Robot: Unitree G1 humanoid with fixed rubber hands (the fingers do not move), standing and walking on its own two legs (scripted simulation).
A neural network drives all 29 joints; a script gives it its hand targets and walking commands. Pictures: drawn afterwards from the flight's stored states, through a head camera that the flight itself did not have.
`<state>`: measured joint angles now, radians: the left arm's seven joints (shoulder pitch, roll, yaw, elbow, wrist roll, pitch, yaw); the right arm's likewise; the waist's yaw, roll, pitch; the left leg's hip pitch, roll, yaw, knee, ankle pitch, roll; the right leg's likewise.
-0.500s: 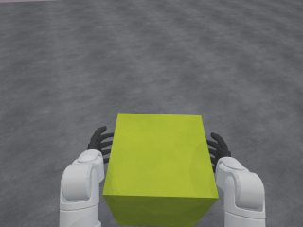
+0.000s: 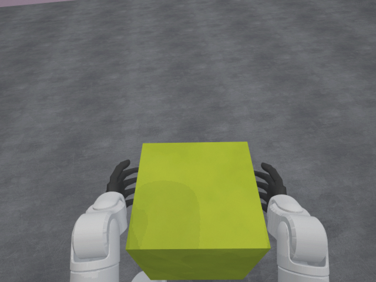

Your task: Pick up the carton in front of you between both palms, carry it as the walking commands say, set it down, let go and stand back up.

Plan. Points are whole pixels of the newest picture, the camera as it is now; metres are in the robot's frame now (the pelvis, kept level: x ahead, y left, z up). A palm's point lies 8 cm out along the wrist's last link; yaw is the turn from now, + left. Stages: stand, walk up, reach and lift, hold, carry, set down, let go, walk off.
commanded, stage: carry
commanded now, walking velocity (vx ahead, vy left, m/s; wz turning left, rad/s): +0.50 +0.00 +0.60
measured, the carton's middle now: (195, 215) +0.26 +0.00 +0.00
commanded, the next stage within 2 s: none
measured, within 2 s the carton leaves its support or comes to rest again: neither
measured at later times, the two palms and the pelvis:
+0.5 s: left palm (114, 96) +0.57 +0.24 +0.08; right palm (219, 87) +0.59 -0.06 +0.09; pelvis +0.32 +0.06 +0.00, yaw +5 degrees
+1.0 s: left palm (136, 48) +0.89 +0.24 +0.07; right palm (214, 43) +0.93 -0.06 +0.06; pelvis +0.65 +0.05 +0.00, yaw +8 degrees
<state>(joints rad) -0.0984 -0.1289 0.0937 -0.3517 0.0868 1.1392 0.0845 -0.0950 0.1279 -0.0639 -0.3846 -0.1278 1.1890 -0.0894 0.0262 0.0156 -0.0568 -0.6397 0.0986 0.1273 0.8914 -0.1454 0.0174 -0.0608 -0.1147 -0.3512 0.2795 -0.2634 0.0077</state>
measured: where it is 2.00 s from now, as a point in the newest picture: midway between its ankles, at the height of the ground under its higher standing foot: (175, 127)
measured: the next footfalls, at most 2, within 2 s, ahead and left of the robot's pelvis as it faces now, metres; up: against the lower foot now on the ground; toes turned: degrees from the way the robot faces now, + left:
left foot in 0.18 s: +0.30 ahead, +0.12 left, +0.00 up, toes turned +12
right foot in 0.72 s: +0.69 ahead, -0.03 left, +0.00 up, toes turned -4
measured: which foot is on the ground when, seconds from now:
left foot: up 0.00-0.16, down 0.18-0.76, up 0.78-1.00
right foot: down 0.00-0.20, up 0.22-0.70, down 0.72-1.00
